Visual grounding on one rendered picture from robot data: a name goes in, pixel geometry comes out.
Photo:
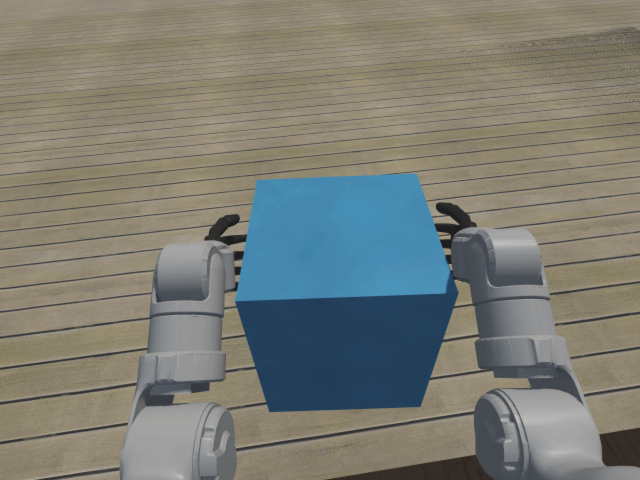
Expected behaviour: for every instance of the carton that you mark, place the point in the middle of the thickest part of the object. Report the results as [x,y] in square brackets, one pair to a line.
[345,292]

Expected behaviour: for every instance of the left robot forearm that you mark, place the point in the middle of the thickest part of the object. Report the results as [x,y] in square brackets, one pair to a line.
[185,332]

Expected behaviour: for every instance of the robot right hand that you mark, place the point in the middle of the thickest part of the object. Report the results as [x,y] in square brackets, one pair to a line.
[460,217]

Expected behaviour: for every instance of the left robot upper arm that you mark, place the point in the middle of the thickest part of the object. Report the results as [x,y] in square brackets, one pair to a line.
[182,441]

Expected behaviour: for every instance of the robot left hand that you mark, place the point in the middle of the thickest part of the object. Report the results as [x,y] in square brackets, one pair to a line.
[219,228]

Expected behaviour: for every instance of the right robot forearm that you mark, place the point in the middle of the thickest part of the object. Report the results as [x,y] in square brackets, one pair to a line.
[509,290]

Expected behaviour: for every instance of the right robot upper arm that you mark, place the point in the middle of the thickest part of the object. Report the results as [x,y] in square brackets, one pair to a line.
[540,434]

